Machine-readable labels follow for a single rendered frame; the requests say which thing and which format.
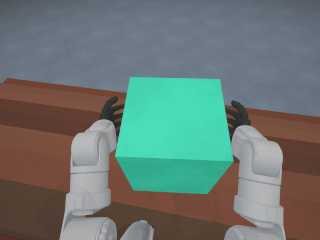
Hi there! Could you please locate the left robot hand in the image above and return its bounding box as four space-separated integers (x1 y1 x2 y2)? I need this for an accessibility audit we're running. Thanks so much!
99 96 125 136

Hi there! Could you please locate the left robot forearm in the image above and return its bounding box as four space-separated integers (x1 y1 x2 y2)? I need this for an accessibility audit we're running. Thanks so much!
59 119 117 240

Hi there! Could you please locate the carton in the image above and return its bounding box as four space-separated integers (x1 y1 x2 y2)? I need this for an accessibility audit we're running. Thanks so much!
115 77 234 194

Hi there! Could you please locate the right robot hand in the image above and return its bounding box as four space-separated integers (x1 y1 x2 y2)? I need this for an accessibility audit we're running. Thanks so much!
225 100 251 142

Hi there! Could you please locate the right robot upper arm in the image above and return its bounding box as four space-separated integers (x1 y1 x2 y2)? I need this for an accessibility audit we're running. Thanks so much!
224 225 281 240

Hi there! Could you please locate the right robot forearm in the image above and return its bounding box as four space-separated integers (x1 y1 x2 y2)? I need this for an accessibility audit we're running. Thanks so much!
231 125 286 240

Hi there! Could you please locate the robot left thigh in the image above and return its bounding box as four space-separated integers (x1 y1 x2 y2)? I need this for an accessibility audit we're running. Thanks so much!
120 221 154 240

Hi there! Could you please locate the left robot upper arm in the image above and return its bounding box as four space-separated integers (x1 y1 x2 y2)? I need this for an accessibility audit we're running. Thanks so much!
60 217 117 240

